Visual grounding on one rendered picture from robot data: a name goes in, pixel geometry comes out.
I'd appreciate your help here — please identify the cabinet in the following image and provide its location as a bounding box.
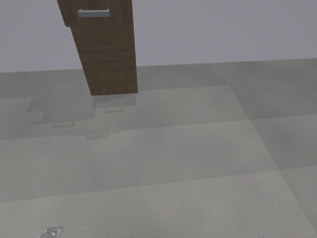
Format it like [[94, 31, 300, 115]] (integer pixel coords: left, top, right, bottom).
[[70, 0, 138, 96]]

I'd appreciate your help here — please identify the handle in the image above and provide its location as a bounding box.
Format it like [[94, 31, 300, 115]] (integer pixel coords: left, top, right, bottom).
[[77, 9, 110, 18]]

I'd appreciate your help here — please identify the drawer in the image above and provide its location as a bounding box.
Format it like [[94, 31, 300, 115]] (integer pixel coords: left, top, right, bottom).
[[56, 0, 130, 28]]

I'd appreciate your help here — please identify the left robot hand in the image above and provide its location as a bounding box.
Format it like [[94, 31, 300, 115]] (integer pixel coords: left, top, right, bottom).
[[38, 226, 64, 238]]

